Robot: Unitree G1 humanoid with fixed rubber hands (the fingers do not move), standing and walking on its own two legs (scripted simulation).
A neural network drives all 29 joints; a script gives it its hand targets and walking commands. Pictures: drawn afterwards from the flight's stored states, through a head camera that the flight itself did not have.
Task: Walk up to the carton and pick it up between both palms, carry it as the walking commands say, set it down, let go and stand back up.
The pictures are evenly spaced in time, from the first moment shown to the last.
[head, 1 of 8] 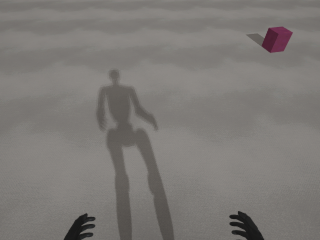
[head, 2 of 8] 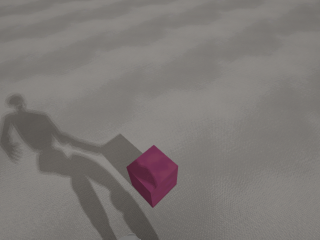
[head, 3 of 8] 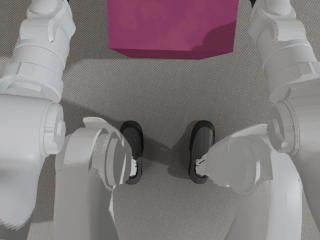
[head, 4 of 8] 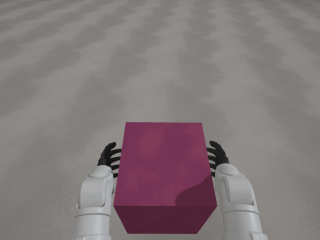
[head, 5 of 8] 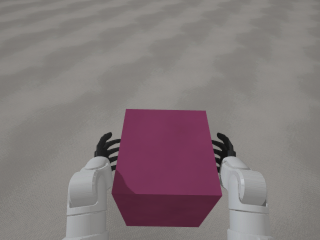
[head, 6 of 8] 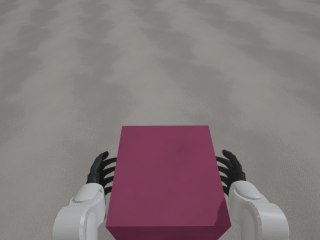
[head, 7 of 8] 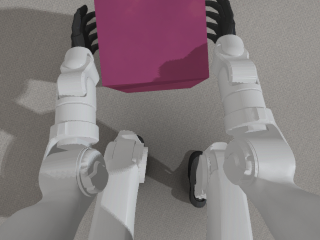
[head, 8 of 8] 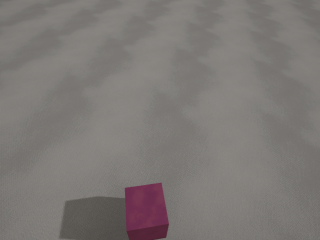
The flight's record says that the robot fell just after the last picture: no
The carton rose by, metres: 0.70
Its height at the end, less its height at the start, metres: +0.00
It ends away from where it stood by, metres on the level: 1.93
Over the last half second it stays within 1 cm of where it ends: yes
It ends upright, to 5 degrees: yes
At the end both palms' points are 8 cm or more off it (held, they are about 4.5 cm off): yes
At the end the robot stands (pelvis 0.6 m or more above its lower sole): yes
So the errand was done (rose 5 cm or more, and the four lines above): yes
